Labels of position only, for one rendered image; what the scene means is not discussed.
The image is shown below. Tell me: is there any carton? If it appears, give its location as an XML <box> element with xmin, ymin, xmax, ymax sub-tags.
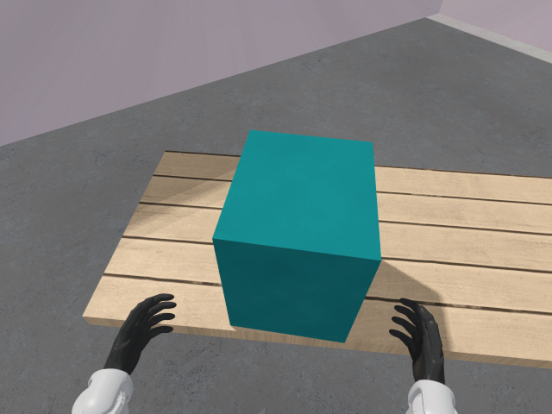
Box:
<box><xmin>212</xmin><ymin>130</ymin><xmax>381</xmax><ymax>343</ymax></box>

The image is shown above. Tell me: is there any right robot forearm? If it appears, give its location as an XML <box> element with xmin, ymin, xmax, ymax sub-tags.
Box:
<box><xmin>405</xmin><ymin>379</ymin><xmax>458</xmax><ymax>414</ymax></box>

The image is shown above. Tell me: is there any table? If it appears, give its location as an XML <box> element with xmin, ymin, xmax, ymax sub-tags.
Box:
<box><xmin>82</xmin><ymin>150</ymin><xmax>552</xmax><ymax>369</ymax></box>

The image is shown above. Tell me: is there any left robot forearm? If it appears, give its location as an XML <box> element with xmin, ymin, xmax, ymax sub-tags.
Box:
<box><xmin>72</xmin><ymin>368</ymin><xmax>133</xmax><ymax>414</ymax></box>

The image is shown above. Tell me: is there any left robot hand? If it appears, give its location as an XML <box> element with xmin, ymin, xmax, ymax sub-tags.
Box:
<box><xmin>103</xmin><ymin>293</ymin><xmax>177</xmax><ymax>375</ymax></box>

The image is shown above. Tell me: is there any right robot hand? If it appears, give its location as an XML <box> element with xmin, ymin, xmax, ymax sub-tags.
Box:
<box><xmin>389</xmin><ymin>298</ymin><xmax>445</xmax><ymax>385</ymax></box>

